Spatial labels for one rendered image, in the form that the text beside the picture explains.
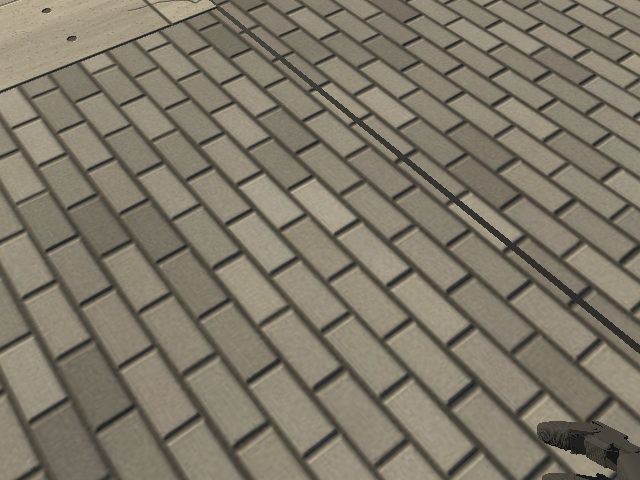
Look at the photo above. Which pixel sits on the right robot hand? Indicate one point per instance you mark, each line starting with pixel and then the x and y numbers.
pixel 599 442

